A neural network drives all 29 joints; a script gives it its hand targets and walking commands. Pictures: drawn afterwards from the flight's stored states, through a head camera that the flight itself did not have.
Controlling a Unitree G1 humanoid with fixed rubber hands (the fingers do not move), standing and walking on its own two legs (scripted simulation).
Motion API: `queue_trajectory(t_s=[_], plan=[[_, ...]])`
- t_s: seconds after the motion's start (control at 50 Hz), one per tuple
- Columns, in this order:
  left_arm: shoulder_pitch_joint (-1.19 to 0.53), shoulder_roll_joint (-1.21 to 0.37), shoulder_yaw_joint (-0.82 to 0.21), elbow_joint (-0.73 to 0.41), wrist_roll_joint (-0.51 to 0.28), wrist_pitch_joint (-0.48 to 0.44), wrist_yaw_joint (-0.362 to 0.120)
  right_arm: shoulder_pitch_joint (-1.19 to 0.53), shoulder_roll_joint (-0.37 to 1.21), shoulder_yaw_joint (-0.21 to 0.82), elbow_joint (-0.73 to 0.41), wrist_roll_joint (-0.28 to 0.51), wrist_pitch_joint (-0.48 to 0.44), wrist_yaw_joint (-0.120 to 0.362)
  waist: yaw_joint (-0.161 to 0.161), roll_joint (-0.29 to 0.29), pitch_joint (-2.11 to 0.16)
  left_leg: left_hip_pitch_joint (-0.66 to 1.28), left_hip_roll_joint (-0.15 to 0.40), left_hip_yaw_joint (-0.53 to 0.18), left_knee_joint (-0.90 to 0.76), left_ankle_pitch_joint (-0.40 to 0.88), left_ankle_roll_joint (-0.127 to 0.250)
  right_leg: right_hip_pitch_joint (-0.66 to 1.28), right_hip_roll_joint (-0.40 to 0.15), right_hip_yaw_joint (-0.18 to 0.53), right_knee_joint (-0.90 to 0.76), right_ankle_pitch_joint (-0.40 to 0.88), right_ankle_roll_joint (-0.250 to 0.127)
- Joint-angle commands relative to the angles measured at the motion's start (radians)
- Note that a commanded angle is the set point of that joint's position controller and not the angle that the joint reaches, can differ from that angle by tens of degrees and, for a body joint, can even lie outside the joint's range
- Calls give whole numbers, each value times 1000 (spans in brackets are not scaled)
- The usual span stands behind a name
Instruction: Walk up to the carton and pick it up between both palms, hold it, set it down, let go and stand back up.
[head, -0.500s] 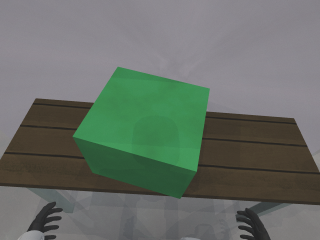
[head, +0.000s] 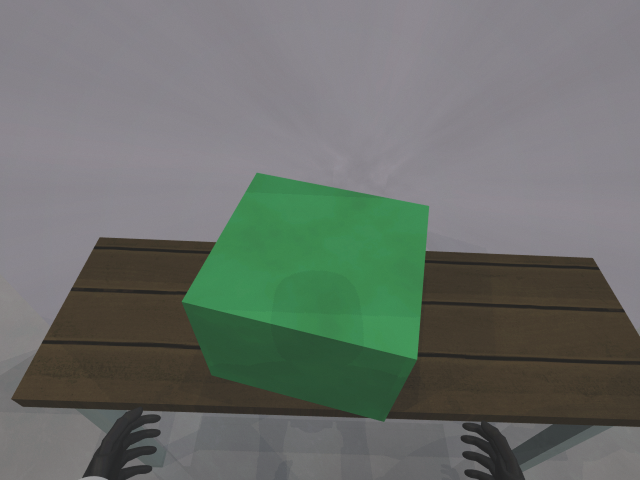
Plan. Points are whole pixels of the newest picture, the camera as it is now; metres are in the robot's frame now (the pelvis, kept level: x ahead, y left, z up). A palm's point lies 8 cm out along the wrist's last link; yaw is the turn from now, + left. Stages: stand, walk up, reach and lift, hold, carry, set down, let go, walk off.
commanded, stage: reach and lift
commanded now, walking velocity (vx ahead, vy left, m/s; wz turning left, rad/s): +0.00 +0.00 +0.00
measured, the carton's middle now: (318, 292) +0.41 +0.02 -0.05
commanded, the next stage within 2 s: none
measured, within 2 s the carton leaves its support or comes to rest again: neither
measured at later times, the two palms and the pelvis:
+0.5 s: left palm out of the picture +0.14 +0.30 -0.05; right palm out of the picture +0.15 -0.19 -0.07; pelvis -0.01 +0.01 -0.01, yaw +2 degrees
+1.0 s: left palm (57, 472) +0.15 +0.31 -0.03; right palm (466, 457) +0.17 -0.16 -0.04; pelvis -0.03 +0.01 -0.01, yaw +5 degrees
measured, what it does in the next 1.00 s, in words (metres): stands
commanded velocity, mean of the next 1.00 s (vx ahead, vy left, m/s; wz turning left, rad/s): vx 0.00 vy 0.00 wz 0.00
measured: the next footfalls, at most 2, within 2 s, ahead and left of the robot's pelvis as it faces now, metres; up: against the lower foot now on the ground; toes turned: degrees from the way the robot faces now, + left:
none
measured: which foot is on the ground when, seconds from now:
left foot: down 0.00-1.00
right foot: down 0.00-1.00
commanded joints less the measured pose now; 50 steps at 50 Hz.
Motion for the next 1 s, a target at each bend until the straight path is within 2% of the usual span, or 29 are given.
queue_trajectory(t_s=[0.0, 0.04, 0.06, 0.08, 0.12, 0.18, 0.22, 0.26, 0.3, 0.34, 0.36, 0.38, 0.42, 0.46, 0.5, 0.52, 0.56, 0.62, 0.64, 0.66, 0.7, 0.74, 0.76, 0.78, 0.82, 0.84, 0.88, 0.9, 0.98], plan=[[-70, 177, 59, -109, -21, -86, -12, -40, -102, -41, -139, 3, -49, -21, -3, 67, -86, -161, -44, 35, -103, 275, -62, 155, 58, -4, -39, 79, -55], [-55, 179, 66, -101, -23, -111, -19, -27, -75, -24, -149, 15, -60, -24, 8, 81, -81, -157, -46, 27, -109, 266, -57, 163, 54, 4, -48, 54, -59], [-93, 177, 65, -158, -28, -141, -17, -43, -62, -8, -145, 22, -68, -28, 6, 105, -92, -166, -45, 29, -105, 273, -54, 173, 50, 5, -43, 63, -52], [-53, 173, 42, -126, -45, -154, -22, -27, -65, -30, -137, 33, -78, -33, -12, 94, -81, -146, -41, 13, -108, 280, -58, 172, 65, 5, -44, 76, -55], [-27, 191, 54, -103, -46, -179, -29, -14, -75, -19, -137, 39, -96, -30, 0, 112, -106, -119, -52, 18, -90, 305, -62, 156, 64, 9, -49, 73, -61], [-72, 225, 47, -86, -96, -245, -55, -31, -27, -30, -144, 44, -121, -54, -7, 54, -93, -166, -52, 15, -85, 256, -45, 170, 49, 21, -49, 46, -57], [-65, 236, 47, -84, -113, -289, -66, -13, -21, -22, -166, 54, -136, -59, -10, 67, -97, -144, -56, 7, -65, 253, -46, 135, 47, 32, -47, 52, -58], [-69, 235, 39, -59, -137, -320, -75, -28, -16, -27, -173, 60, -149, -66, -5, 40, -110, -156, -52, -1, -56, 239, -42, 140, 50, 27, -31, 45, -54], [-59, 269, 59, -44, -138, -356, -90, -2, -3, -34, -127, 56, -160, -83, 4, 76, -126, -154, -53, -23, -26, 294, -48, 134, 44, 34, -15, 70, -63], [-99, 276, 22, -75, -175, -391, -95, -47, 21, -38, -137, 79, -185, -88, -7, 114, -113, -162, -51, -24, -19, 270, -60, 118, 41, 30, -18, 55, -70], [-77, 275, 28, -26, -165, -386, -101, -36, 20, -43, -109, 75, -189, -88, 2, 123, -106, -163, -55, -28, -16, 273, -61, 99, 46, 32, -11, 38, -75], [-86, 277, 24, -10, -165, -397, -104, -33, 15, -36, -82, 72, -195, -94, -13, 100, -99, -181, -47, -32, -6, 259, -53, 109, 42, 20, 3, 43, -67], [-92, 294, 21, -20, -197, -413, -112, -38, 19, -45, -107, 87, -207, -100, -6, 83, -133, -167, -47, -39, 7, 277, -58, 115, 43, 32, 5, 50, -71], [-108, 293, 13, -41, -203, -435, -118, -65, 32, -31, -126, 99, -225, -114, -15, 94, -114, -179, -41, -42, 25, 258, -65, 92, 37, 24, 16, 46, -76], [-109, 301, 5, -49, -201, -440, -113, -70, 34, -27, -121, 123, -229, -109, -4, 149, -107, -189, -33, -58, 25, 289, -72, 80, 37, 26, 31, 40, -84], [-124, 316, 7, -28, -225, -444, -120, -80, 30, -19, -122, 118, -224, -115, -8, 107, -122, -177, -31, -53, 42, 262, -71, 59, 37, 17, 32, 19, -83], [-79, 307, -8, -61, -220, -444, -115, -59, 24, -22, -151, 138, -228, -118, -10, 143, -95, -185, -27, -57, 18, 292, -72, 65, 41, 13, 37, 30, -83], [-109, 326, -9, -89, -226, -461, -112, -89, 44, -17, -158, 142, -231, -129, -11, 147, -129, -234, -17, -73, 36, 183, -67, 75, 35, 18, 67, -10, -87], [-101, 327, -14, -81, -219, -464, -113, -61, 39, 0, -163, 132, -227, -130, -12, 133, -106, -221, -19, -76, 33, 226, -61, 73, 34, 13, 62, 19, -82], [-103, 325, -15, -37, -217, -458, -119, -64, 41, -13, -111, 150, -220, -140, -25, 148, -76, -242, -12, -78, 25, 166, -58, 71, 34, 16, 57, -18, -83], [-144, 343, -20, -127, -249, -479, -108, -114, 53, 2, -213, 157, -236, -142, -22, 171, -110, -252, -8, -87, 26, 163, -67, 67, 35, 11, 68, -27, -87], [-148, 362, -27, -83, -262, -489, -102, -129, 41, -5, -224, 158, -226, -147, -16, 146, -119, -282, -15, -80, 30, 96, -53, 70, 20, 20, 76, -46, -87], [-142, 351, -33, -88, -253, -491, -102, -127, 49, 10, -228, 157, -218, -151, -14, 162, -79, -315, -2, -103, 17, 27, -49, 64, 24, 18, 92, -65, -87], [-171, 372, -53, -65, -277, -490, -102, -163, 23, -15, -233, 150, -205, -155, -27, 141, -81, -317, 6, -108, -7, -5, -45, 74, 23, 15, 85, -85, -88], [-158, 370, -46, -72, -273, -490, -99, -126, 65, 34, -247, 176, -184, -167, -27, 164, -89, -360, 7, -114, -9, -51, -37, 106, 18, 28, 94, -87, -92], [-155, 375, -55, -129, -292, -505, -97, -120, 63, 22, -276, 168, -184, -167, -39, 122, -113, -322, 14, -113, -5, 7, -38, 98, 26, 17, 93, -60, -93], [-157, 393, -63, -125, -297, -507, -101, -108, 80, 28, -263, 158, -175, -183, -42, 135, -112, -311, 8, -114, 19, 66, -44, 84, 18, 32, 85, -35, -92], [-194, 407, -56, -140, -301, -488, -101, -149, 47, 23, -271, 172, -165, -182, -41, 170, -91, -316, 8, -119, 4, 48, -50, 82, 19, 29, 77, -67, -92], [-207, 415, -68, -138, -333, -473, -85, -166, 25, -1, -301, 162, -131, -187, -43, 165, -137, -309, 14, -113, -3, 28, -45, 100, 12, 28, 84, -55, -103]])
